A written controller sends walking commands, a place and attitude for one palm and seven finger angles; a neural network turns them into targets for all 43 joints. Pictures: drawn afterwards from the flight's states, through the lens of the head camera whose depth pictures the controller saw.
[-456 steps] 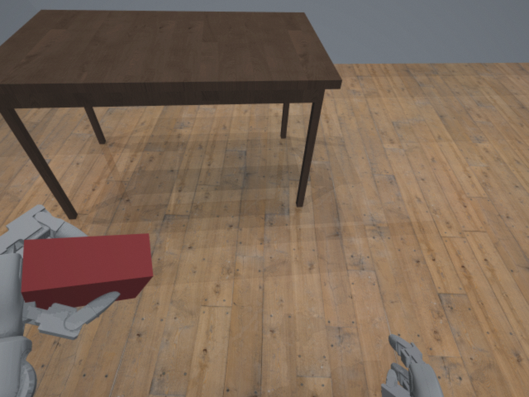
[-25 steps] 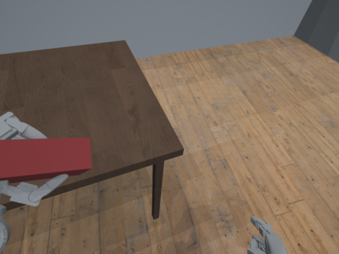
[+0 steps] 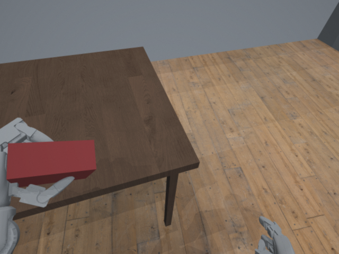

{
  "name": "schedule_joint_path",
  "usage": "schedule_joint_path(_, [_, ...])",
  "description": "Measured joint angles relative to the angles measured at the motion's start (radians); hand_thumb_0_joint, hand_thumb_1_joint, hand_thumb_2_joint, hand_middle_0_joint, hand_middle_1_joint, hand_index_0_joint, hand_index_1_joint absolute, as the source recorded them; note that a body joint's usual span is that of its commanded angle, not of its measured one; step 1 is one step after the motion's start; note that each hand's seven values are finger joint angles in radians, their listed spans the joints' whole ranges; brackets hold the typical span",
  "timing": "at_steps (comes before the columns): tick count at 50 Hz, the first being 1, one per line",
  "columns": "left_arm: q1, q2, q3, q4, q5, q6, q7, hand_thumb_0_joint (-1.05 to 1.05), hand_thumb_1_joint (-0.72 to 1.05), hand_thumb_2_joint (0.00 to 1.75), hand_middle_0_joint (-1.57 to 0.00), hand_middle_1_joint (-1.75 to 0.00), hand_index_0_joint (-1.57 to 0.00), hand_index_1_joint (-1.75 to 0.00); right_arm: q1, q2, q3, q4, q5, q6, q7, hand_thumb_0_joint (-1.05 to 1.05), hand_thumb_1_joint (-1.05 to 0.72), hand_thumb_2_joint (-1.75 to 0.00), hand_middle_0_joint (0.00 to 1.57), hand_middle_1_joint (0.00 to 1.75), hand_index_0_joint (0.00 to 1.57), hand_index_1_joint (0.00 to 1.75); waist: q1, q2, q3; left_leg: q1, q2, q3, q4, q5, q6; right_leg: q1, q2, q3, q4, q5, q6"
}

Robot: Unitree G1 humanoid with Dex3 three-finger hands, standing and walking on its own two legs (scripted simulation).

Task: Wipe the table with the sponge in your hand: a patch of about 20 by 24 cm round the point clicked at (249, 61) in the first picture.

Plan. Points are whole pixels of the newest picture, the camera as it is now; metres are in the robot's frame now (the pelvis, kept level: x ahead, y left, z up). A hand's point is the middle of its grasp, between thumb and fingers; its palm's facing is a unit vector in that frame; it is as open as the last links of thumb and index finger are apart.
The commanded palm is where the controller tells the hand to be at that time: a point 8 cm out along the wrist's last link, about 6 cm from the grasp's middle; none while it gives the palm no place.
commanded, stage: shuffle to correct the standing spot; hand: left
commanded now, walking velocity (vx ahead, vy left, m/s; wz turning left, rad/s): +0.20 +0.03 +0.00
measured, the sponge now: (66, 163) +0.23 +0.21 +0.16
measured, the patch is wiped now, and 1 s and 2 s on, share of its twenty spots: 0.00 0.00 0.00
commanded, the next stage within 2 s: come to a stop and stand still in 0.04 s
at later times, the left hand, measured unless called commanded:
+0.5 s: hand (40, 134) +0.28 +0.29 +0.16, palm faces +0.41 -0.84 -0.37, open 9.4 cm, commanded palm +0.22 +0.31 +0.18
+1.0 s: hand (44, 144) +0.25 +0.26 +0.17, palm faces +0.32 -0.86 -0.41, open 9.4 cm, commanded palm +0.19 +0.30 +0.18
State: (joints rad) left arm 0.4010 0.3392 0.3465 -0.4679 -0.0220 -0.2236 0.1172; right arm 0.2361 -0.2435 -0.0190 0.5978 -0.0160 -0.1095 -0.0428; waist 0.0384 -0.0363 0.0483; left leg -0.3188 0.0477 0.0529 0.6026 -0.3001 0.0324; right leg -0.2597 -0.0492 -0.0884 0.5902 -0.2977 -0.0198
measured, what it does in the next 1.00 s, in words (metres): steps on the spot: left foot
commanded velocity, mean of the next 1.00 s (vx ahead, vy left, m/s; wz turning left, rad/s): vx -0.04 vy -0.04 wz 0.00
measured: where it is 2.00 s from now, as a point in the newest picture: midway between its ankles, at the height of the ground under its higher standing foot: outside the picture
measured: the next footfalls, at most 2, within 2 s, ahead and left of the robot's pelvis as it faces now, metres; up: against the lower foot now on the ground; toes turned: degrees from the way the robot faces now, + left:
left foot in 0.02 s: +0.11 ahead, +0.13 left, +0.00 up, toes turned -1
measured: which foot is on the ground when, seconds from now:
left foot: up 0.00-0.00, down 0.02-1.00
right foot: down 0.00-1.00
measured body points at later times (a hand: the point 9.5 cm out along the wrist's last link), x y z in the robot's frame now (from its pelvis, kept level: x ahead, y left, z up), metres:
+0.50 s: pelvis +0.06 +0.04 +0.00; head +0.08 +0.06 +0.45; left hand +0.25 +0.33 +0.18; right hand +0.23 -0.19 -0.08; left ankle +0.07 +0.14 -0.73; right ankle +0.05 -0.07 -0.73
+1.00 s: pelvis +0.02 +0.03 +0.01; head +0.05 +0.03 +0.46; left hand +0.23 +0.31 +0.19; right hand +0.19 -0.22 -0.07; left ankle +0.07 +0.14 -0.73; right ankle +0.05 -0.07 -0.73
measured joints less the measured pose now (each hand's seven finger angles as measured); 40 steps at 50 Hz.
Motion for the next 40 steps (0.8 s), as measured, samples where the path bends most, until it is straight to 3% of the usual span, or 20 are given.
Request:
schedule_joint_path(2, [-0.014, 0.010, 0.003, -0.015, -0.003, 0.002, 0.004, -0.01, -0.43, 1.00, -0.83, -1.34, -0.82, -1.34, -0.020, 0.006, -0.012, -0.013, 0.007, -0.011, -0.007, 0.01, -0.90, -0.90, 0.20, 0.29, 0.20, 0.30, -0.009, 0.001, 0.007, 0.014, -0.012, -0.002, -0.017, 0.062, -0.011, -0.038, -0.001, 0.026, 0.110, -0.084, 0.009])
schedule_joint_path(4, [-0.027, 0.038, 0.019, -0.004, 0.001, 0.001, 0.006, -0.01, -0.43, 1.00, -0.83, -1.34, -0.82, -1.34, -0.044, 0.042, -0.010, -0.014, 0.013, -0.012, -0.007, 0.01, -0.90, -0.90, 0.20, 0.29, 0.20, 0.30, -0.015, -0.027, 0.019, 0.019, -0.029, 0.015, 0.009, 0.044, -0.027, -0.090, 0.010, 0.070, 0.255, -0.163, 0.008])
schedule_joint_path(6, [-0.026, 0.064, 0.034, 0.012, 0.000, 0.010, 0.000, -0.01, -0.43, 1.00, -0.83, -1.34, -0.82, -1.34, -0.049, 0.073, 0.004, -0.019, 0.013, -0.013, -0.002, 0.01, -0.90, -0.90, 0.20, 0.29, 0.20, 0.30, -0.032, -0.034, 0.011, 0.022, -0.036, 0.011, 0.006, 0.032, -0.030, -0.123, 0.025, 0.067, 0.317, -0.185, 0.010])
schedule_joint_path(9, [-0.007, 0.075, 0.047, 0.013, 0.001, 0.020, -0.001, -0.01, -0.43, 1.00, -0.83, -1.34, -0.82, -1.34, -0.035, 0.090, 0.027, -0.029, 0.018, -0.022, 0.012, 0.01, -0.90, -0.90, 0.20, 0.29, 0.20, 0.30, -0.038, -0.012, -0.003, 0.013, -0.030, -0.005, 0.021, 0.015, -0.035, -0.086, 0.041, 0.031, 0.163, -0.122, 0.010])
schedule_joint_path(12, [0.018, 0.056, 0.039, -0.005, 0.001, 0.017, -0.002, -0.01, -0.43, 1.00, -0.83, -1.34, -0.82, -1.34, -0.028, 0.078, 0.038, -0.012, 0.020, -0.021, 0.021, 0.01, -0.90, -0.90, 0.20, 0.29, 0.20, 0.30, -0.033, 0.043, -0.004, -0.021, -0.010, -0.031, 0.123, -0.058, -0.028, -0.043, 0.070, 0.002, 0.065, -0.022, -0.028])
schedule_joint_path(16, [0.028, 0.009, 0.005, -0.018, -0.009, 0.019, -0.002, -0.01, -0.43, 1.00, -0.83, -1.34, -0.83, -1.34, -0.017, 0.064, 0.037, 0.040, 0.025, -0.010, 0.031, 0.01, -0.90, -0.90, 0.20, 0.30, 0.21, 0.30, -0.003, 0.032, -0.010, -0.082, -0.051, -0.024, 0.324, -0.130, -0.035, -0.001, 0.056, 0.013, -0.006, -0.009, -0.036])
schedule_joint_path(18, [0.037, -0.001, 0.008, -0.014, -0.008, 0.015, 0.008, -0.01, -0.43, 1.00, -0.83, -1.34, -0.83, -1.34, -0.021, 0.059, 0.043, 0.047, 0.021, -0.008, 0.026, 0.01, -0.90, -0.90, 0.20, 0.30, 0.21, 0.30, 0.002, 0.011, -0.005, -0.057, -0.055, -0.006, 0.228, -0.105, -0.032, 0.016, 0.045, 0.031, -0.043, 0.008, -0.024])
schedule_joint_path(21, [0.036, 0.004, 0.012, -0.010, -0.008, 0.022, 0.024, -0.01, -0.43, 1.00, -0.83, -1.34, -0.83, -1.34, -0.030, 0.042, 0.040, 0.029, 0.014, -0.014, 0.010, 0.01, -0.90, -0.90, 0.20, 0.30, 0.21, 0.30, -0.011, 0.019, 0.012, 0.037, -0.041, -0.013, -0.031, 0.093, -0.025, 0.026, 0.051, 0.030, -0.036, -0.001, -0.006])
schedule_joint_path(25, [0.002, 0.033, 0.011, -0.010, -0.006, 0.049, 0.027, -0.01, -0.43, 1.00, -0.83, -1.34, -0.83, -1.34, -0.061, 0.064, 0.019, 0.022, 0.015, -0.010, 0.000, 0.01, -0.90, -0.90, 0.20, 0.29, 0.20, 0.30, -0.007, -0.028, 0.034, 0.077, -0.065, 0.016, -0.065, 0.031, -0.003, 0.022, 0.030, 0.063, 0.001, -0.030, 0.010])
schedule_joint_path(28, [-0.005, 0.050, 0.014, -0.046, -0.001, 0.061, 0.020, -0.01, -0.43, 1.00, -0.83, -1.34, -0.83, -1.34, -0.070, 0.079, 0.022, -0.008, 0.005, -0.024, 0.007, 0.01, -0.90, -0.90, 0.20, 0.29, 0.20, 0.30, -0.020, -0.040, 0.041, 0.084, -0.069, 0.012, -0.093, 0.048, -0.005, 0.031, 0.033, 0.067, -0.022, -0.031, 0.009])
schedule_joint_path(36, [0.081, 0.083, 0.038, -0.108, -0.025, 0.031, -0.001, -0.01, -0.43, 1.00, -0.83, -1.34, -0.83, -1.34, -0.071, 0.088, 0.037, -0.044, 0.021, -0.008, 0.019, 0.01, -0.90, -0.90, 0.20, 0.30, 0.21, 0.30, -0.045, 0.024, 0.014, 0.068, -0.022, -0.027, -0.124, 0.074, -0.027, 0.082, 0.083, 0.031, -0.187, 0.073, -0.009])
schedule_joint_path(38, [0.108, 0.078, 0.039, -0.081, -0.034, 0.041, -0.003, -0.01, -0.43, 1.00, -0.83, -1.34, -0.83, -1.34, -0.065, 0.080, 0.038, -0.040, 0.024, 0.005, 0.011, 0.01, -0.90, -0.90, 0.20, 0.30, 0.21, 0.30, -0.039, 0.033, -0.002, 0.066, -0.018, -0.026, -0.133, 0.079, -0.030, 0.081, 0.088, 0.031, -0.199, 0.081, -0.012])
schedule_joint_path(40, [-0.037, 0.159, 0.063, 0.006, 0.028, 0.038, -0.061, -0.01, -0.43, 1.00, -0.83, -1.34, -0.83, -1.34, -0.031, 0.066, 0.018, -0.036, 0.015, -0.025, -0.004, 0.01, -0.90, -0.90, 0.20, 0.30, 0.20, 0.30, 0.015, 0.035, 0.010, 0.045, -0.012, -0.034, -0.118, 0.086, -0.032, 0.066, 0.093, 0.020, -0.189, 0.084, -0.015])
